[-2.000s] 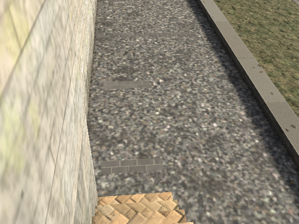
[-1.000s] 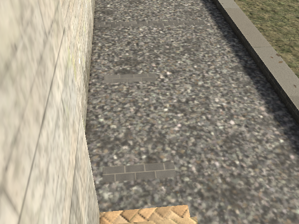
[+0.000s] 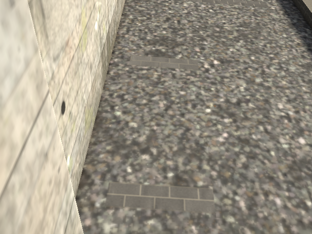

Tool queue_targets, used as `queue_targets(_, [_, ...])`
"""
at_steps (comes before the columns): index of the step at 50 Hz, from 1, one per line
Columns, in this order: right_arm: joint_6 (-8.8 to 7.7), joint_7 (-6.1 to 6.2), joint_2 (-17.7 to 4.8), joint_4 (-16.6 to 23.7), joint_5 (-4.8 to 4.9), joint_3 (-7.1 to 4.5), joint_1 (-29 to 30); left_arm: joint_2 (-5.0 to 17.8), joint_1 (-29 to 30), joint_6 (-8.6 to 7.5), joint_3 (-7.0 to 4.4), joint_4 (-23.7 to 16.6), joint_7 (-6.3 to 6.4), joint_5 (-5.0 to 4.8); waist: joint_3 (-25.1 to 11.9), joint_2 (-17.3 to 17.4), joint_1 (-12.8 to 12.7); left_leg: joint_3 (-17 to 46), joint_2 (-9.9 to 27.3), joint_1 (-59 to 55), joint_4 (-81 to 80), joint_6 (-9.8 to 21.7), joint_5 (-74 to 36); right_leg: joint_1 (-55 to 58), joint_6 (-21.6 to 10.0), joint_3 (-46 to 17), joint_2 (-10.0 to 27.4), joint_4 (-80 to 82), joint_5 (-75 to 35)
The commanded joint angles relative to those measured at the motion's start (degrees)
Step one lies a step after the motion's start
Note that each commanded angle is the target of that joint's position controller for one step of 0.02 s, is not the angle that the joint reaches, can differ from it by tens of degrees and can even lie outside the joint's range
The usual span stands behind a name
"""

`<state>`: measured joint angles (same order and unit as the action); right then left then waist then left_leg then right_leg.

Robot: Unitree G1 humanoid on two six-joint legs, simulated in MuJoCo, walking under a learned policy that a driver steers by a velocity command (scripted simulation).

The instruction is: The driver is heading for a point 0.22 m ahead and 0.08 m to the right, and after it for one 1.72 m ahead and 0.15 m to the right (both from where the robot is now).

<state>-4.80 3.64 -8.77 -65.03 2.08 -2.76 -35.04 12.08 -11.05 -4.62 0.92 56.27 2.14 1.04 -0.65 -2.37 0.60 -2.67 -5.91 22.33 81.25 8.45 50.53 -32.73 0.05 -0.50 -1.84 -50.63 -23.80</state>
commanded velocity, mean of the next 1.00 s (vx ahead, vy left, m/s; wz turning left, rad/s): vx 0.24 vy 0.00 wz -0.15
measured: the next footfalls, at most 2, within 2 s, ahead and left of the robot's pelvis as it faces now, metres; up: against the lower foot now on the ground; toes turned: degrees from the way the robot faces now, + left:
right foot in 0.06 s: +0.13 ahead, -0.09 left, -0.21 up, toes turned +5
left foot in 0.30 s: +0.34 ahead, +0.11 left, -0.43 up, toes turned -5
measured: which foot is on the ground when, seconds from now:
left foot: down 0.00-0.04, up 0.06-0.28, down 0.30-0.74, up 0.76-1.00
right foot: up 0.00-0.04, down 0.06-0.30, up 0.32-0.70, down 0.72-1.00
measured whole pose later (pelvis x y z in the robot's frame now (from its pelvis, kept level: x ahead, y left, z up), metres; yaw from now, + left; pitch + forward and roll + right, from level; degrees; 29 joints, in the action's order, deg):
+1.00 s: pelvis +0.52 -0.01 -0.55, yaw -10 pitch -2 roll -1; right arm -0.7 0.0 -11.1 -47.4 -2.2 -3.4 -12.7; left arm 12.0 -14.8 -1.7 -0.7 52.2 0.7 0.3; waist 0.5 0.8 2.5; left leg 0.3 1.5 47.1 73.2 -0.5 -8.8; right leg -18.2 0.1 12.4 7.3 -51.9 30.7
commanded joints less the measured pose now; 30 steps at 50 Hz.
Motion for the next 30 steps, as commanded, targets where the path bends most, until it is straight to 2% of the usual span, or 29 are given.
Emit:
queue_targets(1, [-0.67, -0.57, -9.19, 8.12, 0.89, -1.52, 19.78, 7.86, -30.52, 3.18, -2.43, 9.3, 0.27, 1.72, 0.45, 15.55, -12.21, 5.42, 9.86, 25.12, 5.1, -1.43, -43.83, 34.54, -6.74, 1.89, 0.4, 0.9, 4.06])
queue_targets(2, [0.32, -0.68, -10.28, 9.42, 0.86, -1.83, 26.46, 11.01, -43.25, 3.85, -4.43, 11.75, -0.09, 1.6, 2.56, 8.7, -21.57, -0.62, 6.3, 32.85, 29.86, -4.84, -58.05, 43.75, -12.9, -1.57, 3.57, 11.59, 7.79])
queue_targets(3, [0.66, 0.48, -6.29, 10.22, -0.49, -0.44, 31.92, 11.07, -43.25, 1.78, -3.55, 12.37, -1.61, -2.54, 13.21, -8.09, -24.55, -3.95, -3.83, 52.29, 47.64, -5.03, -9.17, 40.16, -13.66, -8.09, 8.99, 17.79, 5.69])
queue_targets(4, [-0.2, 1.11, -1.56, 13.48, -5.53, 0.98, 21.01, 4.24, -40.02, -0.56, -0.4, 13.45, -1.29, -3.62, 17.67, -4.01, -7.92, 6.9, 2.4, 56.8, 25.82, -2.88, -19.1, 34.47, -10.13, -23.34, 7.81, 8.64, -8.02])
queue_targets(5, [-0.61, 0.85, -1.1, 12.7, -7.73, 1.34, 19.37, 5.01, -37.04, -1.51, -1.03, 13.16, -1.47, -0.48, 11.37, -0.75, -5.64, 12.09, 6.86, 52.49, 11.52, -4.7, -24.29, 30.86, -16.16, -41.57, 14.22, 9.2, 6.35])
queue_targets(6, [-0.11, 1.65, -4.12, 15.25, -5.71, 1.08, 18.02, 6.28, -21.57, -1.85, -1.6, 7.67, 1.63, 3.62, 13.24, -0.09, 2.83, 15.82, 8.84, 33.45, -9.82, -10.18, -39.81, 3.26, -17.86, -50.24, 16.4, 19.62, 31.2])
queue_targets(7, [-0.48, 2.7, -8.86, 10.64, -5.82, -1.0, 14.54, 5.35, -14.98, -2.55, -1.91, 5.63, 2.23, 3.0, 14.36, 1.11, 3.8, 10.49, 7.44, 15.1, -12.17, -12.11, -50.93, -10.64, -18.41, -43.41, 9.89, 10.98, 30.29])
queue_targets(8, [0.12, 1.83, -6.7, 7.19, -5.75, -0.74, 7.88, 6.6, -15.71, -2.87, -1.96, 6.16, 2.09, 2.04, 9.93, -3.66, 6.87, 5.3, 2.81, 4.57, -4.97, -11.18, -54.03, -14.93, -18.36, -39.63, 8.88, 5.92, 14.08])
queue_targets(9, [-0.24, 1.04, -7.71, 9.92, -5.07, -0.62, 11.22, 4.41, -15.64, -2.94, -1.68, 5.64, 2.26, -1.11, 9.09, -0.86, 6.39, 6.61, 3.66, 4.15, -14.47, -11.05, -67.75, -17.53, -15.72, -32.81, 2.6, -4.59, 31.68])
queue_targets(10, [-0.43, 0.21, -5.63, 12.89, -3.06, 1.1, 15.78, 1.21, -12.09, -2.35, -0.84, 2.53, 2.65, -1.91, 7.0, 3.95, 5.45, 1.03, 1.07, -11.89, -31.99, -12.34, -81.44, -27.22, -12.28, -20.96, -3.3, -3.62, 40.57])
queue_targets(11, [-0.15, -0.29, -2.85, 14.99, -0.64, 1.96, 18.8, 1.87, -12.23, -0.73, -1.39, 3.11, 2.63, -1.75, 6.58, -2.67, 2.71, 0.01, 1.61, -22.28, -39.47, -11.93, -82.76, -28.36, -11.93, -17.74, -5.43, -5.8, 40.9])
queue_targets(12, [0.21, -0.52, -1.55, 15.93, -0.27, 2.65, 15.5, 2.48, -8.39, 0.88, -1.79, 1.95, 2.3, -1.17, 2.69, -8.42, 4.24, 1.22, 3.71, -31.29, -38.13, -10.45, -92.29, -31.14, -10.68, -18.85, -6.43, -12.95, 44.64])
queue_targets(13, [1.06, -0.61, -3.98, 16.94, -0.32, 2.5, 13.63, 2.7, -6.2, 1.93, -1.53, -0.52, 2.25, -1.84, 4.24, -10.39, 5.99, 4.91, 6.7, -30.51, -44.26, -9.35, -85.84, -25.94, -9.69, -20.64, -4.52, -14.31, 44.25])
queue_targets(14, [2.3, -1.05, -8.63, 14.64, -1.84, 0.63, 8.57, 3.93, -6.03, 4.02, -2.15, -1.34, 1.45, -0.96, 4.13, -6.53, 7.25, 10.3, 12.33, -35.65, -49.61, -6.96, -80.46, -25.49, -9.8, -21.65, -3.59, -27.27, 40.89])
queue_targets(15, [1.13, -1.92, -13.66, 14.07, -0.11, -1.15, 3.93, 4.9, -9.28, 3.9, -2.97, -1.32, 0.18, -0.03, 5.22, -4.66, 7.45, 13.96, 18.03, -35.44, -64.51, -6.45, -84.11, -18.22, -8.88, -15.12, -7.83, -39.98, 50.54])
queue_targets(16, [-0.35, -3.16, -18.68, 13.3, -1.91, -2.51, 4.75, 0.62, -22.63, 4.42, -2.8, -2.6, -1.08, -2.97, -2.03, 9.06, -2.6, 15.0, 29.67, -49.99, -47.45, -5.89, -119.76, -27.13, -7.76, -7.28, -10.19, -58.23, 76.72])
queue_targets(17, [-1.61, -3.6, -15.73, 15.44, -0.55, -1.96, 8.59, 2.42, -21.0, 4.89, -2.25, -4.84, -0.3, -1.0, -8.6, 12.72, -1.71, 19.34, 34.48, -52.07, -41.85, -0.88, -102.83, -35.5, -6.22, -2.33, -2.71, -61.66, 68.11])
queue_targets(18, [-2.3, -3.11, -12.15, 15.15, 0.8, -1.49, 7.64, 3.42, -14.6, 5.06, -2.71, -5.88, 0.11, 2.44, -6.33, 12.63, 1.16, 17.16, 31.25, -45.96, -41.79, 0.41, -89.27, -40.07, -6.18, -3.25, -0.17, -62.49, 58.8])
queue_targets(19, [-2.27, -2.53, -9.75, 14.71, 1.44, -0.6, 7.56, 4.05, -9.44, 5.42, -3.29, -7.66, -0.3, 3.31, -1.92, 9.95, 1.31, 14.76, 27.84, -35.9, -43.49, -0.32, -86.51, -37.98, -6.22, -3.02, 0.24, -59.7, 53.39])
queue_targets(20, [-1.56, -2.5, -8.33, 14.23, 2.52, 0.51, 8.46, 3.59, -8.58, 6.37, -3.62, -6.48, -1.1, 3.53, 2.98, 7.22, -1.85, 9.94, 24.89, -25.73, -44.04, -4.32, -92.01, -34.22, -5.63, -3.01, 0.84, -56.85, 48.95])
queue_targets(21, [-1.34, -0.85, -8.98, 14.84, 2.19, 0.18, 12.92, 0.55, -10.26, 7.1, -2.71, -7.19, -2.68, 1.92, 5.02, 5.33, -7.75, 7.78, 27.13, -10.57, -44.75, -2.92, -74.33, -24.58, -3.14, -5.12, 1.78, -38.96, 32.93])
queue_targets(22, [-0.73, -0.34, -7.0, 15.64, 1.96, 0.88, 15.23, 0.25, -8.96, 7.96, -2.18, -6.86, -2.98, 2.05, 7.55, 6.32, -8.4, 5.99, 26.66, -0.81, -42.64, -4.43, -73.41, -17.34, -2.16, -3.75, 1.94, -34.28, 27.5])
queue_targets(23, [-0.26, -0.55, -7.57, 16.09, 1.03, 1.09, 17.16, -0.75, -7.49, 8.41, -1.6, -7.09, -3.15, 1.68, 6.68, 7.31, -8.38, 4.5, 25.4, 3.4, -42.26, -5.78, -68.55, -12.5, -1.73, -2.88, 0.61, -29.41, 23.93])
queue_targets(25, [-0.08, -0.26, -8.16, 16.16, 1.51, 1.58, 18.37, 0.05, -8.86, 8.62, -2.09, -4.6, -2.78, 2.03, 5.59, 11.55, -8.03, 3.14, 25.7, 5.22, -37.9, -7.75, -70.64, -10.05, -1.98, -2.28, -0.43, -30.02, 20.04])
queue_targets(26, [-0.82, 0.15, -6.68, 14.87, 1.65, 1.78, 16.29, 1.66, -4.46, 7.58, -2.71, -6.19, -2.68, 2.38, 2.94, 9.18, -6.11, 0.98, 22.21, 1.66, -33.72, -8.16, -56.29, -13.95, -2.65, -4.26, -0.64, -24.79, 9.96])
queue_targets(27, [-0.79, 0.1, -9.07, 14.37, 1.49, 1.28, 15.37, 0.87, 0.24, 7.11, -2.61, -9.0, -2.67, 2.93, 2.04, 10.94, -4.81, 5.51, 24.35, -1.09, -32.32, -7.36, -51.16, -16.59, -3.56, -6.46, 0.0, -21.43, 6.49])
queue_targets(28, [-0.75, -0.13, -9.43, 12.16, 1.38, 1.3, 10.15, 1.57, 7.59, 5.98, -2.69, -10.77, -1.77, 3.59, 2.75, 10.62, -0.59, 10.01, 25.73, -2.09, -31.12, -5.85, -44.45, -19.21, -3.64, -8.21, 0.7, -18.89, 6.07])
queue_targets(29, [-1.27, -1.13, -5.82, 12.26, 0.24, 1.91, 9.03, 2.07, 8.53, 4.47, -2.35, -12.67, -1.56, 3.54, 2.56, 6.79, -0.16, 0.48, 18.75, -2.62, -25.42, -6.75, -30.88, -14.79, -0.74, -1.18, -1.09, -7.31, -9.55])
queue_targets(30, [-0.77, -1.98, -4.83, 12.26, -0.3, 2.44, 8.63, 0.35, 10.63, 3.62, -1.32, -11.66, -2.42, 2.25, 4.63, 3.14, 2.11, -2.53, 15.82, 2.48, -25.42, -5.83, -26.77, -6.27, 0.5, 2.94, -2.97, 4.02, -11.92])
Keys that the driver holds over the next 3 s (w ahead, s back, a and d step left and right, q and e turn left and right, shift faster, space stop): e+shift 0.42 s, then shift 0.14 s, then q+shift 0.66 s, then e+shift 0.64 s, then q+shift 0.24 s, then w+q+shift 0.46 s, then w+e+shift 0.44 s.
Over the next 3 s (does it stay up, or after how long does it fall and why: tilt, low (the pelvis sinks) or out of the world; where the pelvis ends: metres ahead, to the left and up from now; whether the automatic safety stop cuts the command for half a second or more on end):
stays up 1.43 -0.07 -0.73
